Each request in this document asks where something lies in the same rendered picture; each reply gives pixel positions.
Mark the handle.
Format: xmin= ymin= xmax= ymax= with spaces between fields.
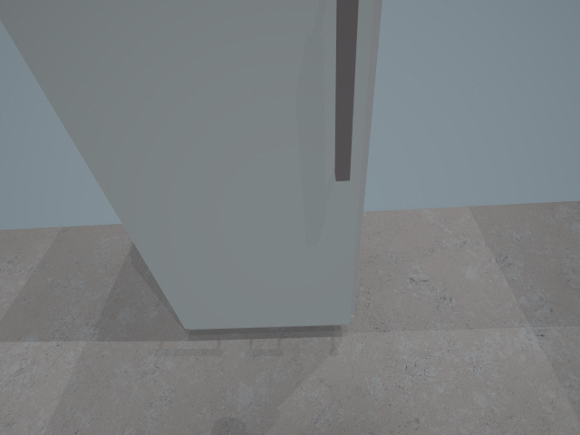
xmin=335 ymin=0 xmax=359 ymax=181

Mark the fridge door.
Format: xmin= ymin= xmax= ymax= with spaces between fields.
xmin=0 ymin=0 xmax=374 ymax=329

